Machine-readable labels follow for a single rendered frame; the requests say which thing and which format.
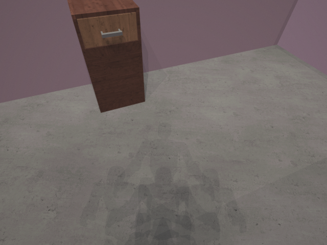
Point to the handle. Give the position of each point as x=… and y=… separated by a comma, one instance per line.
x=112, y=34

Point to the cabinet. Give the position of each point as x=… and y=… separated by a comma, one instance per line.
x=115, y=70

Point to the drawer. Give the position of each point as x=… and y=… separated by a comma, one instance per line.
x=91, y=28

